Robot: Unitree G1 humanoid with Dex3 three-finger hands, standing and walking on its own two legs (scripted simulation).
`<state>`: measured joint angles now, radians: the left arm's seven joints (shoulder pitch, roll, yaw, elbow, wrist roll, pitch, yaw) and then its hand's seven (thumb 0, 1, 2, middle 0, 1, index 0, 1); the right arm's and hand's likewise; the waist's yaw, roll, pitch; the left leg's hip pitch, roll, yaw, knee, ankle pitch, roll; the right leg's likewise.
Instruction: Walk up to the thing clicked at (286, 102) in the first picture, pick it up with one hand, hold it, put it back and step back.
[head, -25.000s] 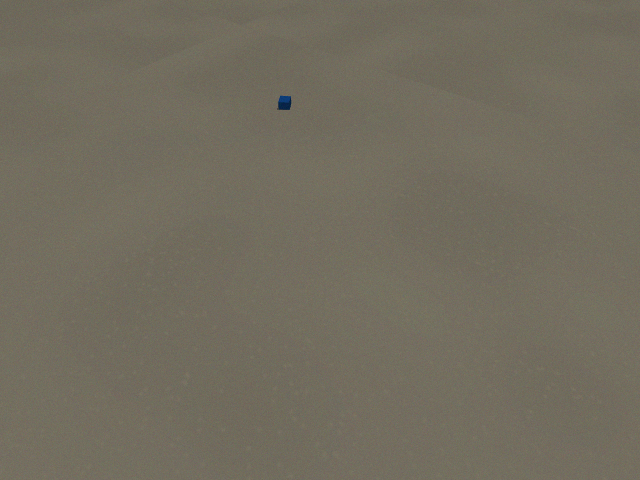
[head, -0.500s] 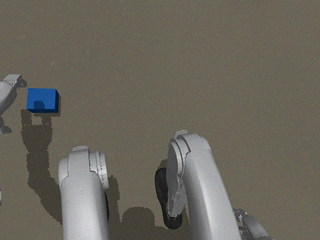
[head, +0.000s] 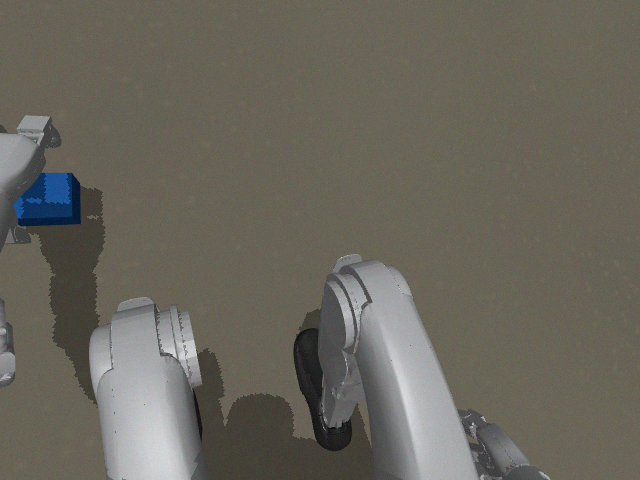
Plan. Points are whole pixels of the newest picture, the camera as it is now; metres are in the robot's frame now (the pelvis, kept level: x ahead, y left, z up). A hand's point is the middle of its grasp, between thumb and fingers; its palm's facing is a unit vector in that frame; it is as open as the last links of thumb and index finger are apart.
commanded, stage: approach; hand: left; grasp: from above
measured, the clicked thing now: (46, 199) +0.49 +0.29 -0.30
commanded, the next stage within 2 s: close in in 0.62 s
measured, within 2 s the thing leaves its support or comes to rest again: neither
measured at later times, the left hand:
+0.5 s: hand out of the picture +0.45 +0.32 -0.19, palm faces -0.56 -0.08 -0.82, open 13.8 cm
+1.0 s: hand (9, 183) +0.48 +0.30 -0.18, palm faces -0.48 -0.01 -0.88, open 13.8 cm
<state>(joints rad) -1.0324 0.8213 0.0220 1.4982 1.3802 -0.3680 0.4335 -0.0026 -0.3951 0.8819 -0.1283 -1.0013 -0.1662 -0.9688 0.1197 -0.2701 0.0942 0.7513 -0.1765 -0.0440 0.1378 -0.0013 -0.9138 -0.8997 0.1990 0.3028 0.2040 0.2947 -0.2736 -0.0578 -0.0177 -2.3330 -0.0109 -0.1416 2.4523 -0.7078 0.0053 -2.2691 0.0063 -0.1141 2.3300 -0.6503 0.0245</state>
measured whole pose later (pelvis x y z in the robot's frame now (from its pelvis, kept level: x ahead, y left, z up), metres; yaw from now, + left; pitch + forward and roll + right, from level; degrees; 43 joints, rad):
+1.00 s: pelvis -0.01 +0.00 +0.00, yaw -1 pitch +33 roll -11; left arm -1.12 0.89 0.03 1.61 1.36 -0.24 0.41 0.00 -0.46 0.96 -0.09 -1.04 -0.11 -1.02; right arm 0.14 -0.28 0.17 0.68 -0.16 -0.05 0.13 0.00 -0.91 -0.90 0.20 0.30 0.20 0.29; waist -0.34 -0.04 0.02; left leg -2.36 -0.01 -0.14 2.44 -0.67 0.02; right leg -2.28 0.01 -0.11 2.31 -0.62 0.04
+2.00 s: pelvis +0.00 +0.01 -0.02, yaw -5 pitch +28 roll -15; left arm -1.04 1.06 0.10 1.64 1.37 -0.33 0.51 0.00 -0.46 0.97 -0.10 -0.98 -0.11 -0.98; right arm 0.14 -0.32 0.30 0.63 -0.24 -0.14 0.19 0.00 -0.90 -0.90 0.20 0.30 0.20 0.29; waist -0.39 -0.14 0.16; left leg -2.35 0.00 -0.23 2.55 -0.73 0.01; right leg -2.25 0.04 -0.19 2.35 -0.63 0.05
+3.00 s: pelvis -0.01 +0.01 -0.02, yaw -6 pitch +27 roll -15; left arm -1.03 1.06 0.07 1.69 1.38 -0.32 0.60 0.00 0.00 0.65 -0.41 -0.79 -0.45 -0.75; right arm 0.12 -0.34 0.33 0.61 -0.25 -0.19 0.22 0.00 -0.90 -0.90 0.20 0.30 0.20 0.29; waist -0.40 -0.15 0.16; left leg -2.34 0.00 -0.25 2.57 -0.73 0.01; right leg -2.24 0.05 -0.20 2.35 -0.62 0.05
